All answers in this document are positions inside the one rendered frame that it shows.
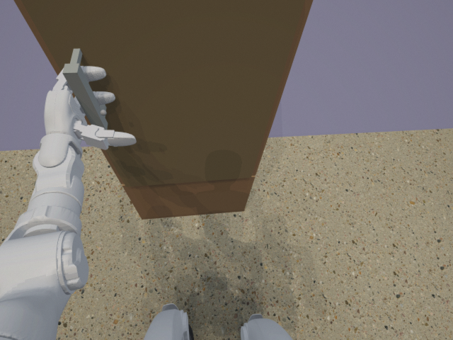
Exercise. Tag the left robot shin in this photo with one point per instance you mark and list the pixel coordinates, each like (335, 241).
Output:
(169, 307)

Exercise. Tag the robot left forearm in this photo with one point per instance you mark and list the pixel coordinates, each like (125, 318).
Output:
(58, 196)

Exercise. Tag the robot left upper arm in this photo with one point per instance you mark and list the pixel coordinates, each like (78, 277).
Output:
(38, 274)

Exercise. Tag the handle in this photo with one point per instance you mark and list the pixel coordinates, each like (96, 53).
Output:
(76, 79)

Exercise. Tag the cupboard door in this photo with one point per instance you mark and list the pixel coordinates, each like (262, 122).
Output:
(194, 80)

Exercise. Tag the left robot thigh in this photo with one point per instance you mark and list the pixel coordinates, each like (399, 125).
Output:
(169, 325)

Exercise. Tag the robot left hand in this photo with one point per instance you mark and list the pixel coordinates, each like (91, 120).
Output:
(62, 111)

